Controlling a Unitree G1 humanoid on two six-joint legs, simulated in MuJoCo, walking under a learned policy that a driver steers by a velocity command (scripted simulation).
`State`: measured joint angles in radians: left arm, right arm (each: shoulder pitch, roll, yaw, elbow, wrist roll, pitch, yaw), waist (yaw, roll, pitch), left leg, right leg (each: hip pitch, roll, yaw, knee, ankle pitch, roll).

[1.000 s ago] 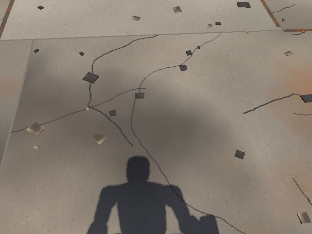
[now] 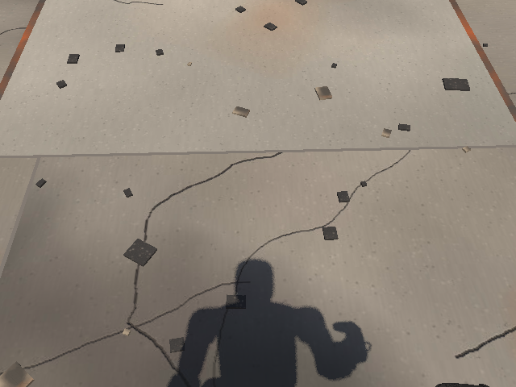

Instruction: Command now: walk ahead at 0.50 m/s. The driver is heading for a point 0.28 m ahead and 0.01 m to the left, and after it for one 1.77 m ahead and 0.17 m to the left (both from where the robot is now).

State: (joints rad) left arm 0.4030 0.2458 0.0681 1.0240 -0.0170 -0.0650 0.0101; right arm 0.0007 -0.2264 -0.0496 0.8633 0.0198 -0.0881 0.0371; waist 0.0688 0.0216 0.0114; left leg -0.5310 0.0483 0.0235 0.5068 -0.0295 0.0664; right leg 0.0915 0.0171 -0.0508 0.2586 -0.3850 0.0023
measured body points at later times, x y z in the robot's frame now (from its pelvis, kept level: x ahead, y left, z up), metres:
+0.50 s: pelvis +0.19 +0.02 +0.01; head +0.21 +0.02 +0.46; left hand +0.32 +0.27 -0.12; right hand +0.26 -0.23 -0.14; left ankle +0.15 +0.12 -0.73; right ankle +0.27 -0.10 -0.73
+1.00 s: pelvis +0.22 +0.00 +0.00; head +0.23 +0.00 +0.45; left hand +0.33 +0.25 -0.14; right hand +0.23 -0.25 -0.15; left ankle +0.15 +0.12 -0.73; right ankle +0.27 -0.10 -0.73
